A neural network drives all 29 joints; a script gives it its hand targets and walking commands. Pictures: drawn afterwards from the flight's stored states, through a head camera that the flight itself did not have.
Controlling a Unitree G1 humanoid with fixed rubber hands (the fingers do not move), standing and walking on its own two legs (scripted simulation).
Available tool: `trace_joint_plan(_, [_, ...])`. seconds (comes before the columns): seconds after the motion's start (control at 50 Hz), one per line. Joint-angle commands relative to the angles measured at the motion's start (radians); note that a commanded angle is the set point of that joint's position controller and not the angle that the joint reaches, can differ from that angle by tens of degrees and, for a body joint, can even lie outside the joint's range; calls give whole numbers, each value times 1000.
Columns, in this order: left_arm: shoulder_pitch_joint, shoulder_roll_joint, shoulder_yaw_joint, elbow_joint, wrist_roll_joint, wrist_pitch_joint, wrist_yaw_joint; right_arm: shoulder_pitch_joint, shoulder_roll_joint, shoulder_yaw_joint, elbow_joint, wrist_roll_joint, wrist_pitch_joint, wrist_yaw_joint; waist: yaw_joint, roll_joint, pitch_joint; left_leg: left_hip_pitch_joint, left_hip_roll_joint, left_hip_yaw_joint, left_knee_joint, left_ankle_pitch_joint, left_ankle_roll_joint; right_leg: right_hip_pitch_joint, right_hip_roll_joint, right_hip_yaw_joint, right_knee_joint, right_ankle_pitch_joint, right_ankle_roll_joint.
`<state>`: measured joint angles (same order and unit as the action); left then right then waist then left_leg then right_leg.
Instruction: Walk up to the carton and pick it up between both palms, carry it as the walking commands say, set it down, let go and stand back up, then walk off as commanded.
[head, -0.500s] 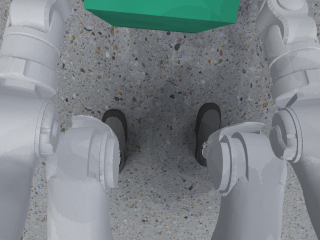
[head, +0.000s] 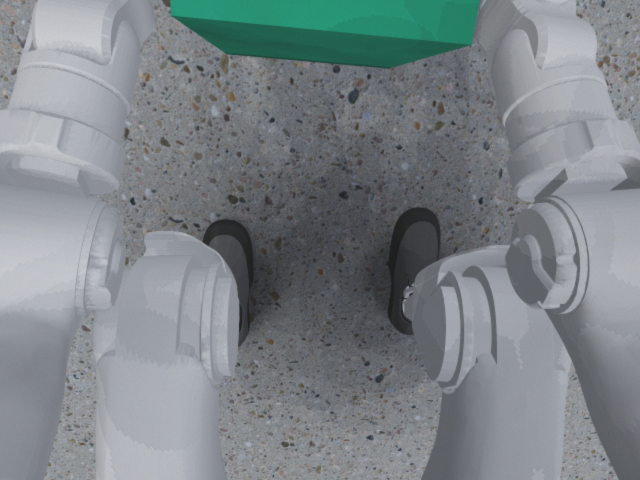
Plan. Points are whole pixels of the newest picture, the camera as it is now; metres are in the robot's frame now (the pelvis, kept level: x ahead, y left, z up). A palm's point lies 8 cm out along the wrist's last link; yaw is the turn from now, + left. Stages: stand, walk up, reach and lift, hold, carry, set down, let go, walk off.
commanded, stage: reach and lift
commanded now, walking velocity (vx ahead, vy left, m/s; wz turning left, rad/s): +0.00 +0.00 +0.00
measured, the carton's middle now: out of the picture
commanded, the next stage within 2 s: none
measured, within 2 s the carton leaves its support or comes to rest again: leaves its support in 0.54 s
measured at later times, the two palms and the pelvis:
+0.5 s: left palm out of the picture +0.55 +0.17 -0.20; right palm out of the picture +0.56 -0.13 -0.19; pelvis +0.00 +0.00 -0.01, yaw +0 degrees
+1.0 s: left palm out of the picture +0.56 +0.17 -0.12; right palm out of the picture +0.55 -0.13 -0.13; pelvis -0.01 +0.00 +0.00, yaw +1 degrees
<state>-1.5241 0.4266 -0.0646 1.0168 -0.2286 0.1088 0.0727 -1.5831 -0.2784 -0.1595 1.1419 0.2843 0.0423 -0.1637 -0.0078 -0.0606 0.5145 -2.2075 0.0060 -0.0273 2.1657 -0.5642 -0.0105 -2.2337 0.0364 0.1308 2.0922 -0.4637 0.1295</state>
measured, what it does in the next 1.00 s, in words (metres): stands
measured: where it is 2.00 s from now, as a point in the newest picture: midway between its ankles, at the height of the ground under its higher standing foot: (320, 298)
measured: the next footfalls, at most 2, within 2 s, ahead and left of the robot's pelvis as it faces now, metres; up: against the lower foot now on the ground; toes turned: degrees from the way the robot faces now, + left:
none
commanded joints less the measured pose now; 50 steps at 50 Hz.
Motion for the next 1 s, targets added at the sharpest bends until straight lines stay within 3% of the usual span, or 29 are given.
trace_joint_plan(0.0, [-536,-955,-156,-185,33,14,-274,-325,914,125,-133,-124,58,248,-7,145,-1411,628,-92,44,-188,337,-29,477,79,-290,15,188,-103])
trace_joint_plan(0.02, [-552,-972,-172,-162,22,20,-285,-348,900,135,-162,-135,56,247,-36,120,-1433,614,-88,43,-175,342,-36,495,71,-296,18,203,-101])
trace_joint_plan(0.06, [-529,-1007,-173,-212,19,26,-290,-345,945,146,-174,-118,69,264,-7,136,-1470,652,-94,42,-175,384,-31,499,80,-297,35,218,-106])
trace_joint_plan(0.08, [-583,-1012,-207,-240,4,29,-294,-343,931,126,-144,-122,74,265,-44,161,-1489,670,-90,40,-162,370,-44,484,67,-303,41,210,-109])
trace_joint_plan(0.12, [-598,-1029,-210,-247,14,34,-289,-370,940,145,-173,-105,72,272,-19,194,-1509,729,-82,36,-169,398,-42,453,71,-299,36,192,-114])
trace_joint_plan(0.14, [-600,-1023,-203,-257,5,35,-289,-383,961,159,-183,-94,78,276,1,161,-1533,717,-85,46,-167,386,-37,463,72,-299,36,193,-112])
trace_joint_plan(0.16, [-601,-1061,-197,-242,4,41,-298,-383,925,133,-199,-119,74,278,-23,192,-1513,720,-89,45,-169,388,-49,447,73,-300,20,179,-119])
trace_joint_plan(0.2, [-593,-1063,-203,-257,-5,45,-294,-375,968,154,-180,-99,82,280,-27,176,-1554,719,-84,51,-173,383,-40,486,66,-303,19,198,-115])
trace_joint_plan(0.26, [-625,-1092,-219,-310,-22,43,-297,-414,977,190,-269,-91,79,279,-12,184,-1653,758,-90,65,-160,461,-48,513,70,-299,18,252,-118])
trace_joint_plan(0.28, [-636,-1089,-237,-339,-43,46,-292,-446,959,212,-287,-81,81,269,-31,164,-1745,801,-85,56,-157,459,-46,570,67,-307,31,266,-114])
trace_joint_plan(0.3, [-692,-1064,-260,-426,-38,42,-288,-412,1000,202,-264,-72,93,267,-10,176,-1789,848,-92,62,-159,495,-46,560,75,-305,33,284,-111])
trace_joint_plan(0.32, [-649,-1092,-251,-395,-38,50,-282,-436,974,207,-299,-68,86,268,-8,197,-1796,879,-87,46,-172,506,-44,533,76,-308,29,259,-117])
trace_joint_plan(0.36, [-736,-1070,-275,-498,-64,52,-272,-489,986,236,-406,-47,83,256,-27,183,-2003,997,-99,62,-159,565,-50,667,86,-318,28,341,-107])
trace_joint_plan(0.38, [-732,-1054,-274,-488,-53,58,-268,-454,999,227,-344,-39,91,255,-12,222,-1963,990,-90,51,-170,547,-50,607,79,-310,24,292,-111])
trace_joint_plan(0.4, [-744,-1088,-275,-499,-73,58,-265,-473,973,227,-388,-52,92,248,-45,206,-2016,1014,-103,72,-152,572,-56,668,84,-314,13,334,-112])
trace_joint_plan(0.44, [-790,-1056,-294,-597,-89,66,-254,-543,988,277,-482,-19,99,235,-18,192,-2174,1073,-104,77,-150,623,-50,773,84,-305,10,395,-108])
trace_joint_plan(0.5, [-780,-1071,-267,-594,-69,74,-240,-516,1032,262,-472,-25,115,234,-12,193,-2194,1108,-110,80,-165,610,-46,747,96,-317,9,360,-104])
trace_joint_plan(0.54, [-829,-1035,-260,-643,-64,75,-236,-562,1064,283,-481,-3,132,233,25,190,-2223,1087,-112,94,-173,604,-37,785,99,-302,2,367,-98])
trace_joint_plan(0.6, [-779,-1091,-217,-532,-68,86,-247,-629,1074,277,-547,-25,133,229,2,122,-2200,1024,-119,108,-185,538,-28,828,98,-316,-28,342,-97])
trace_joint_plan(0.64, [-835,-1095,-223,-575,-75,85,-254,-625,1105,252,-507,-38,144,227,-17,147,-2191,990,-112,110,-205,487,-30,808,98,-316,-35,324,-101])
trace_joint_plan(0.72, [-836,-1125,-179,-455,-55,104,-265,-700,1121,246,-535,-66,162,226,-16,111,-2142,946,-128,115,-227,399,-17,838,106,-315,-62,262,-102])
trace_joint_plan(0.74, [-830,-1117,-147,-448,-36,109,-267,-711,1112,233,-531,-77,171,226,7,93,-2106,901,-125,115,-233,342,-12,830,103,-314,-67,219,-102])
trace_joint_plan(0.78, [-835,-1137,-154,-448,-31,119,-273,-737,1133,228,-551,-69,173,231,14,120,-2095,912,-130,124,-250,333,-10,838,107,-308,-85,217,-102])
trace_joint_plan(0.82, [-790,-1175,-130,-402,-27,135,-284,-767,1124,235,-596,-89,182,225,1,72,-2083,877,-134,121,-253,325,-6,885,108,-306,-103,220,-101])
trace_joint_plan(0.86, [-812,-1192,-123,-448,-24,144,-287,-766,1153,239,-608,-83,196,231,18,96,-2159,925,-139,135,-264,331,-10,914,111,-314,-102,221,-96])
trace_joint_plan(0.88, [-788,-1180,-93,-364,-3,152,-288,-767,1117,212,-564,-107,195,231,4,97,-2068,875,-131,112,-251,278,-8,839,106,-305,-98,165,-106])
trace_joint_plan(0.92, [-831,-1209,-141,-488,-33,153,-288,-744,1176,241,-584,-77,210,239,3,90,-2201,969,-136,114,-271,348,-12,901,112,-323,-100,235,-100])
trace_joint_plan(0.94, [-804,-1187,-100,-442,-4,158,-290,-759,1174,239,-578,-82,216,241,16,113,-2167,943,-134,124,-257,350,-11,879,115,-313,-105,222,-96])
trace_joint_plan(0.98, [-866,-1213,-169,-538,-41,161,-284,-746,1182,248,-607,-86,222,238,-17,121,-2299,1038,-143,109,-270,435,-23,917,119,-326,-89,297,-99])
